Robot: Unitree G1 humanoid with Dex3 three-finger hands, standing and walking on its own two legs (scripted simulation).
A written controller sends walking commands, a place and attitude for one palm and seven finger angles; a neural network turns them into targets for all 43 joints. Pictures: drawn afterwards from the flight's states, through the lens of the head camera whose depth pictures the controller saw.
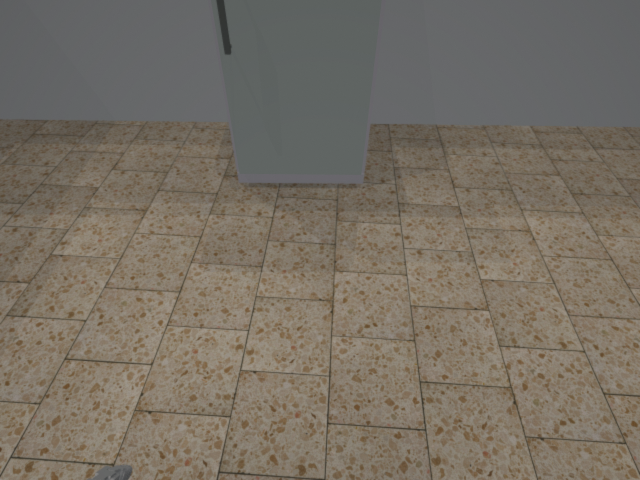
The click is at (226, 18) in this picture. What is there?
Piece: fridge door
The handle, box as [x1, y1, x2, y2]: [216, 0, 231, 54]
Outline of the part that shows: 216,0 225,54 230,54 231,46 228,39 223,0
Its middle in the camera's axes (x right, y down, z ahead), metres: -0.34 -0.84 +1.30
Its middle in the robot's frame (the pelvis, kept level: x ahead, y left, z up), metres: +1.52 +0.42 +0.11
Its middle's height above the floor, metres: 0.88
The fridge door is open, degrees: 0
